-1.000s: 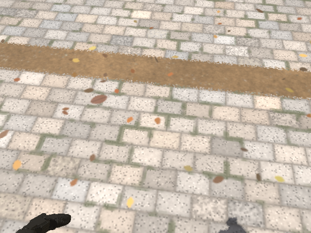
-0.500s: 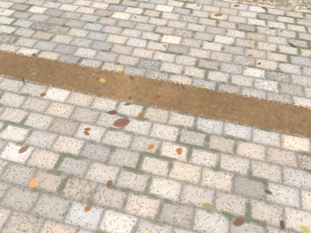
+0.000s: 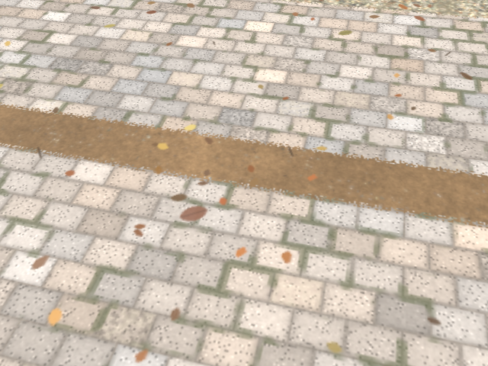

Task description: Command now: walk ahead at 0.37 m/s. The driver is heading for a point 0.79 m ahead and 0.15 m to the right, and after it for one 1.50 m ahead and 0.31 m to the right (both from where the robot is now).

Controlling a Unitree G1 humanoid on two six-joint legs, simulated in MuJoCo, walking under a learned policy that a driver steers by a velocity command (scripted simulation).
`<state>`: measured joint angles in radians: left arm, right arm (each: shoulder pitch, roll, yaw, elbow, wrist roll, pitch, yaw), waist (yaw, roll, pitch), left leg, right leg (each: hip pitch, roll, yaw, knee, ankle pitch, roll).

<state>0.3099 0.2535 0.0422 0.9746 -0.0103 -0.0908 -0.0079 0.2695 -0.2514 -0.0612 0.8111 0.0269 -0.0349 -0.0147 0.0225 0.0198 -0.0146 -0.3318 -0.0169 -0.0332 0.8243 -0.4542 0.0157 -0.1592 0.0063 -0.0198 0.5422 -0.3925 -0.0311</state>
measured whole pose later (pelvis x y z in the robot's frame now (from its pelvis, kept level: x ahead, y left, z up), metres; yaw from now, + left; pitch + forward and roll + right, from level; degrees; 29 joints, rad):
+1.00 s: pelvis +0.51 -0.02 +0.00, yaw -10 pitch +2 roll +1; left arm 0.17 0.27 0.07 0.78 -0.01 -0.07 -0.04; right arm 0.25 -0.28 -0.04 0.90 0.01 -0.11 0.00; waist -0.01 0.01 0.05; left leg -0.32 0.02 -0.01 1.16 -0.41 0.02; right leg -0.41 0.07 -0.02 0.53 -0.15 -0.09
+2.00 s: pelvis +0.78 -0.08 +0.01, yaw -30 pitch -1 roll +1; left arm 0.23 0.22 0.02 0.73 0.02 0.00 0.02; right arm 0.16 -0.26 -0.02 0.94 -0.01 -0.02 0.00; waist -0.03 0.00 0.02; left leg -0.27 0.02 0.03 0.48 -0.19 -0.02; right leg -0.20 0.01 0.03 0.52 -0.30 -0.01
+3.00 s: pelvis +0.81 -0.09 +0.00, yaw -29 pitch -1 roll +0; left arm 0.33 0.21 0.03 1.03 -0.02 -0.02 0.04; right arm 0.22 -0.23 -0.04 1.14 0.01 0.00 -0.04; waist 0.00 0.00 0.00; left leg -0.29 0.02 0.02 0.65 -0.39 0.02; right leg -0.14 0.01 0.01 0.51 -0.36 -0.03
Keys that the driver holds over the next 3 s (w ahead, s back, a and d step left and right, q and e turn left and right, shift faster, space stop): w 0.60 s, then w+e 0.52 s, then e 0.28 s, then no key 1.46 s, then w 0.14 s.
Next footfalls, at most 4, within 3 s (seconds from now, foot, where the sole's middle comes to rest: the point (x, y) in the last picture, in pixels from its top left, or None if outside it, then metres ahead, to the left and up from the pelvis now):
0.34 left None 0.32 0.15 -0.77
0.88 right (307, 338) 0.61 -0.11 -0.77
1.36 left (267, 246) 0.92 0.00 -0.77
1.74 right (331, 293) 0.75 -0.19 -0.77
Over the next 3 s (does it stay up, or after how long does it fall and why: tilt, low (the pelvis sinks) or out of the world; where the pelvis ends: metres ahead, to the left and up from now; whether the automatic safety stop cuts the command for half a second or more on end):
stays up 0.81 -0.09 0.00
